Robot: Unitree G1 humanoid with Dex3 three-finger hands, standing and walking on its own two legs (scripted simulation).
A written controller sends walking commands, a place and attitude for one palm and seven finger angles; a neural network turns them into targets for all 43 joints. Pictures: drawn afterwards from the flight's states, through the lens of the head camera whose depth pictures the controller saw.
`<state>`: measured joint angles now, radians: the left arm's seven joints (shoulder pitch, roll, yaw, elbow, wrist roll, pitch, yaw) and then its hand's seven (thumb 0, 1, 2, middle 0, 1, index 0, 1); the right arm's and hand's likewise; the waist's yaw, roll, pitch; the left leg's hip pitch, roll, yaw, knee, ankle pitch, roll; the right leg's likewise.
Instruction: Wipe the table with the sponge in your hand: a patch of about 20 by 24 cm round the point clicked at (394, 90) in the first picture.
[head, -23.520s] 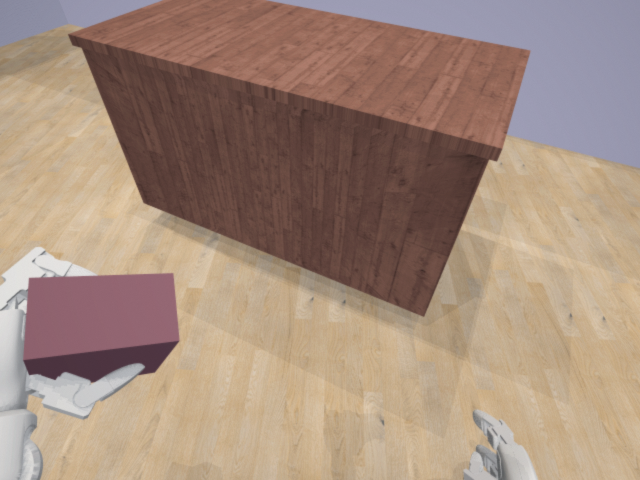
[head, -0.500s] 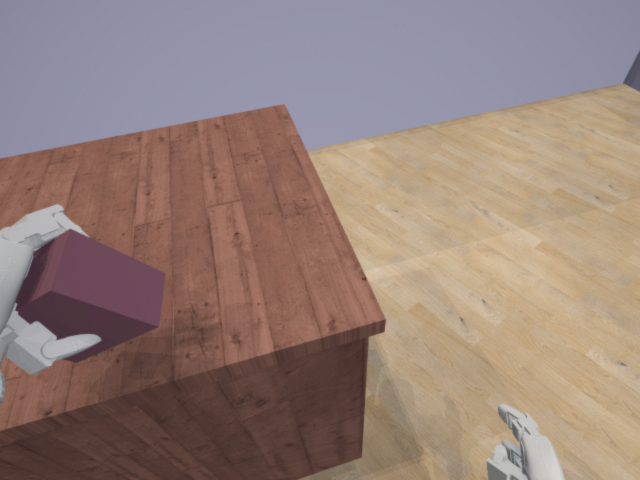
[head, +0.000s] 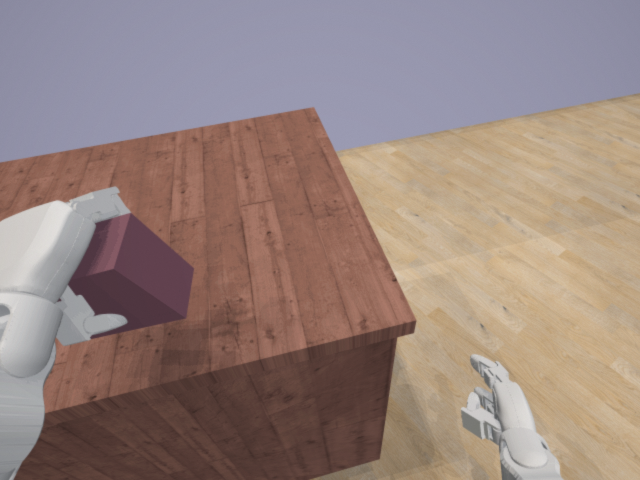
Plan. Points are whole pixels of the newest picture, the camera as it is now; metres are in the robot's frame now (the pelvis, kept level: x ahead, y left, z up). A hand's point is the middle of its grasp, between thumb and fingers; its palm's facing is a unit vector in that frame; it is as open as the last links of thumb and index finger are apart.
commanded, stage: turn the palm down, sponge in hand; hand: left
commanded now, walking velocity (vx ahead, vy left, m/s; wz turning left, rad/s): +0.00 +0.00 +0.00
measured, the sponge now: (116, 289) +0.24 +0.27 +0.16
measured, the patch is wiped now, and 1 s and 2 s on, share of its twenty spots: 0.00 0.00 0.00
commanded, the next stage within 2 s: move the sponge above the wiping area in 0.78 s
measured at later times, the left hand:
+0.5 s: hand (92, 275) +0.22 +0.26 +0.20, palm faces +0.22 -0.06 -0.97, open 10.4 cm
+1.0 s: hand (112, 274) +0.23 +0.25 +0.20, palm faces +0.22 -0.07 -0.97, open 10.4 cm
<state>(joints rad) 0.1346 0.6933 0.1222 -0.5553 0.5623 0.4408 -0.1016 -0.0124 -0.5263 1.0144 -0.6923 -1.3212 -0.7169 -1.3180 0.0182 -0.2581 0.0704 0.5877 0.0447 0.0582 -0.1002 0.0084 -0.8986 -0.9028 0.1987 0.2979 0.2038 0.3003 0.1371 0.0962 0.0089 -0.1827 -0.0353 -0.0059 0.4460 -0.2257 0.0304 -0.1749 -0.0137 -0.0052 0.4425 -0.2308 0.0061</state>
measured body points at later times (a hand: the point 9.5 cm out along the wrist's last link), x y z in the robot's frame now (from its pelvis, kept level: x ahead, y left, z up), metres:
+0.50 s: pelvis -0.02 -0.02 +0.00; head -0.02 -0.07 +0.45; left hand +0.21 +0.26 +0.26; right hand +0.25 -0.20 -0.08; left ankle +0.01 +0.10 -0.74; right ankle +0.01 -0.13 -0.74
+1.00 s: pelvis -0.01 -0.03 +0.00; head -0.03 -0.09 +0.44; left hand +0.21 +0.25 +0.25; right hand +0.24 -0.23 -0.08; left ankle +0.01 +0.10 -0.74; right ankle +0.01 -0.13 -0.74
